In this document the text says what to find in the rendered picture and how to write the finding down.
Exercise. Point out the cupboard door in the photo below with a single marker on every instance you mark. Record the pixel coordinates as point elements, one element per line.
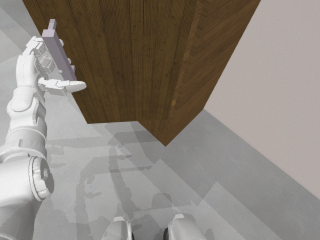
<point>128,52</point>

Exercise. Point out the robot left thigh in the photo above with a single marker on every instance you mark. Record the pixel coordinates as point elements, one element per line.
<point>118,230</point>

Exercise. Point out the robot left hand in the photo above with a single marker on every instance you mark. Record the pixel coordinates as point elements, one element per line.
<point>29,71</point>

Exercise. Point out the right robot shin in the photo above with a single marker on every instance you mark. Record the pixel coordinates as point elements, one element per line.
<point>178,216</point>

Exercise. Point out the robot left upper arm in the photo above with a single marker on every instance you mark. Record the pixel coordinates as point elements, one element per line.
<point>24,184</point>

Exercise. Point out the handle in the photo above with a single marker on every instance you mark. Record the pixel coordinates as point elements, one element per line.
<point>57,52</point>

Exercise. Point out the robot left forearm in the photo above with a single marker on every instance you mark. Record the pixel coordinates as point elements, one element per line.
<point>27,133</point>

